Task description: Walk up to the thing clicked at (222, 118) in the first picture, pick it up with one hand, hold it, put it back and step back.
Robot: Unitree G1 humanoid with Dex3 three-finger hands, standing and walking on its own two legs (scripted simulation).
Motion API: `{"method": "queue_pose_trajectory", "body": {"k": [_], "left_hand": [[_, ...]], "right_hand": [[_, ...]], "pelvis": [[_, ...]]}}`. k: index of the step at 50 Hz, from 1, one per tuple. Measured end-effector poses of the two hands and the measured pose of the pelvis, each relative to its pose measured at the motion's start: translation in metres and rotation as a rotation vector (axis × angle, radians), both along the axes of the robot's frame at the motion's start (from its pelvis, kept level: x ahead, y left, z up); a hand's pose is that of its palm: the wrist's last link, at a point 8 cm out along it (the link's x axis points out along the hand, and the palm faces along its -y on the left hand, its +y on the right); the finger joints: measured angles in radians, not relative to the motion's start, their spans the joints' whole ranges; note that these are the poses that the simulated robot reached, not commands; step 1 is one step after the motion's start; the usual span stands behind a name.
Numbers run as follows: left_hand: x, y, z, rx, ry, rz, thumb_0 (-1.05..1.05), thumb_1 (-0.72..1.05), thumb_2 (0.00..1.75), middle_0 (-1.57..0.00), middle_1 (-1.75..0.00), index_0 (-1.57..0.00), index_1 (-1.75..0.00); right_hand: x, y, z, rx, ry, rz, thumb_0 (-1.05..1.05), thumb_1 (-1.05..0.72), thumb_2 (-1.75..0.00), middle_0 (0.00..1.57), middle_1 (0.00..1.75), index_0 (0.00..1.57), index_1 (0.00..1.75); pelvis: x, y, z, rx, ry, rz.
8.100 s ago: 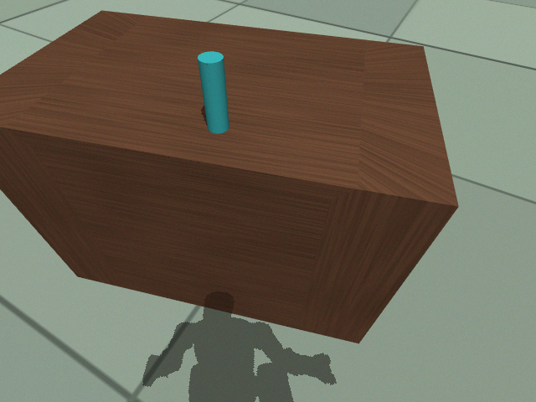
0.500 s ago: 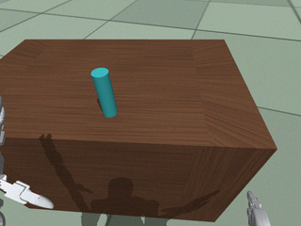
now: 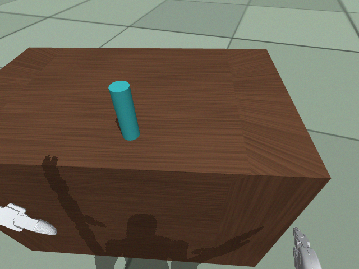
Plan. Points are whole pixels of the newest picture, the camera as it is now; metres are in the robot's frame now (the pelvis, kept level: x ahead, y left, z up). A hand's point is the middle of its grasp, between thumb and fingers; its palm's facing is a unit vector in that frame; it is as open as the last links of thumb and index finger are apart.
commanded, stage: go down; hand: left
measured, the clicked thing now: (125, 112) +0.47 +0.17 +0.11
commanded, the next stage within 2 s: none
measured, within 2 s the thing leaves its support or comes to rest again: neither
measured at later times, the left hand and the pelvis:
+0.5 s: hand (20, 128) +0.30 +0.31 +0.21, palm faces +0.23 -0.94 -0.24, open 17.1 cm; pelvis +0.01 +0.00 +0.00, yaw +0 degrees
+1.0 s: hand (15, 118) +0.33 +0.33 +0.21, palm faces +0.19 -0.97 -0.13, open 17.5 cm; pelvis +0.00 +0.00 +0.00, yaw +0 degrees
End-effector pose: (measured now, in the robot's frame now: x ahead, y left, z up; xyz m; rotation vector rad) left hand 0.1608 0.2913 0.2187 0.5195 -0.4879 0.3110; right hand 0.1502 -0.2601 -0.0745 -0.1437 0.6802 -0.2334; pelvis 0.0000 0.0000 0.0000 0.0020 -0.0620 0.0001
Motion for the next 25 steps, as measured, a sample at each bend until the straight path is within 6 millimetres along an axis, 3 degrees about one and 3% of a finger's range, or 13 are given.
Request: {"method": "queue_pose_trajectory", "body": {"k": [5,17,25], "left_hand": [[0.016,0.013,0.003,-0.027,0.004,0.006,-0.01,-0.57,0.06,-0.07,-0.05,-0.06,-0.06],[0.081,0.046,0.004,-0.172,0.15,-0.065,-0.01,-0.49,0.07,-0.05,-0.03,-0.05,-0.04],[0.104,0.062,0.003,-0.259,0.224,-0.107,-0.01,-0.43,0.08,-0.04,-0.02,-0.03,-0.03]], "right_hand": [[0.002,0.001,-0.004,0.001,0.016,-0.008,-0.01,0.5,-0.05,0.05,0.05,0.05,0.05],[0.002,0.013,-0.006,0.004,0.018,-0.009,-0.01,0.51,-0.05,0.05,0.05,0.05,0.05],[0.001,0.009,0.0,-0.021,-0.011,-0.015,-0.01,0.52,-0.05,0.05,0.05,0.06,0.05]], "pelvis": [[0.0,-0.001,-0.001,0.0,0.007,0.007],[0.002,-0.003,0.0,-0.001,0.036,0.005],[0.007,0.0,0.0,-0.002,0.05,-0.005]]}}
